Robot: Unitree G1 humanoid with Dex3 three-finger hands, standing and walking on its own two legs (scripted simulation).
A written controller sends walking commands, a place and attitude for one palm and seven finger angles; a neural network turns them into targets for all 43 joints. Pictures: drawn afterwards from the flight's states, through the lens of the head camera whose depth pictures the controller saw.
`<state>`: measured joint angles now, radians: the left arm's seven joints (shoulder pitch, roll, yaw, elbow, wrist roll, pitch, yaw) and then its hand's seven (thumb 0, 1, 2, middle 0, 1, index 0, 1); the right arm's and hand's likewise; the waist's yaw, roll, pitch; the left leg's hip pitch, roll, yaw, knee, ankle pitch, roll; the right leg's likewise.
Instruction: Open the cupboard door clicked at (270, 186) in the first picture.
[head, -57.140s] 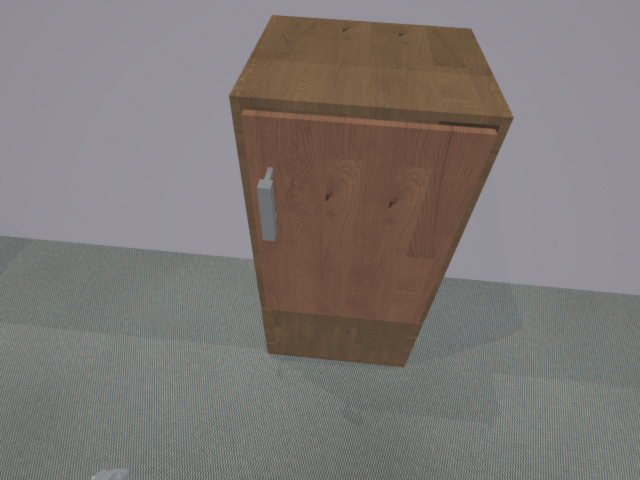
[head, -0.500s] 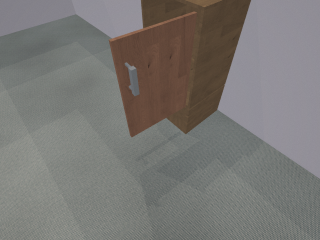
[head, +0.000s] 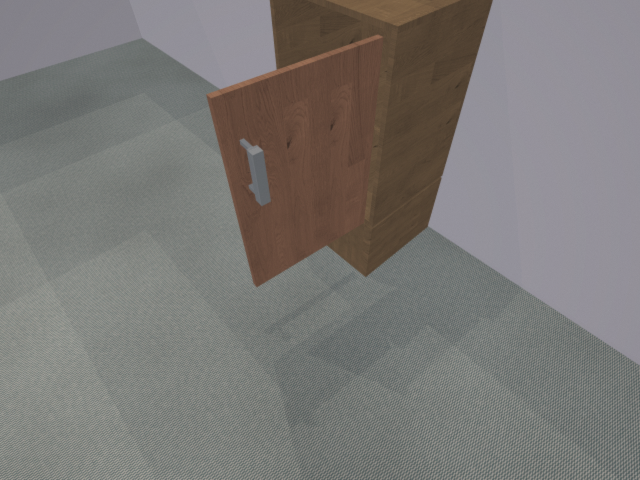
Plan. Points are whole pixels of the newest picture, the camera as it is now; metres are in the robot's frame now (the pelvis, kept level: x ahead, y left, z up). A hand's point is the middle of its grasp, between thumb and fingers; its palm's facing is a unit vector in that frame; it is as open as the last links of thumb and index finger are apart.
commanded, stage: look to check the result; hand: left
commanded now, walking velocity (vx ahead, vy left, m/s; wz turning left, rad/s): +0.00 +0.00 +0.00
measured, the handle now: (254, 171) +0.69 +0.17 -0.04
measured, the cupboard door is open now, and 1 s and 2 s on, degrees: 85 85 85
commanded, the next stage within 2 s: stand and wait in 0.58 s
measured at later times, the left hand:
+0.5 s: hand out of the picture +0.09 +0.24 -0.16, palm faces -0.04 -0.94 -0.34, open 7.3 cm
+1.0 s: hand out of the picture +0.12 +0.23 -0.16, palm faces -0.05 -0.94 -0.34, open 7.3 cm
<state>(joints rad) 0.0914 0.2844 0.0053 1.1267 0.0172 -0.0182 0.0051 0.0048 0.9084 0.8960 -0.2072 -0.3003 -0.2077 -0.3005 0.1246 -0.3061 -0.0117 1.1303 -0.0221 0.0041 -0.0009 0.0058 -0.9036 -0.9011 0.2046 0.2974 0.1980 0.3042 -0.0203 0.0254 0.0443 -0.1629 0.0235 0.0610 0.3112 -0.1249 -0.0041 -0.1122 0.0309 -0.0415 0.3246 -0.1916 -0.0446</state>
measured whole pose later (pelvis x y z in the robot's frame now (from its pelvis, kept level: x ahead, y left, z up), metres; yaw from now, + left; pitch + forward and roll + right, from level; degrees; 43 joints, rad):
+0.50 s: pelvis +0.02 +0.00 +0.00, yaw +0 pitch +0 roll +0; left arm 0.11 0.31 0.00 1.15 0.01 -0.02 0.01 0.01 0.91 0.90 -0.21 -0.30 -0.21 -0.30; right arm 0.10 -0.32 0.00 1.13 -0.02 0.01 0.00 0.01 -0.90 -0.90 0.21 0.30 0.20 0.30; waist -0.01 0.02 0.06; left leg -0.13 0.03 0.07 0.29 -0.15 -0.01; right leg -0.07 0.04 -0.03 0.28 -0.20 -0.05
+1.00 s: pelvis +0.04 +0.00 +0.00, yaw -1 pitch +0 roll +0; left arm 0.10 0.31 0.00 1.13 0.01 -0.02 0.01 0.01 0.91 0.90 -0.21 -0.30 -0.21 -0.30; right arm 0.11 -0.31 0.00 1.13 -0.02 0.01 -0.01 0.01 -0.90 -0.90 0.21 0.30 0.20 0.30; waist -0.02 0.01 0.04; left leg -0.10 0.03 0.08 0.29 -0.17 -0.02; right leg -0.05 0.04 -0.02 0.27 -0.22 -0.05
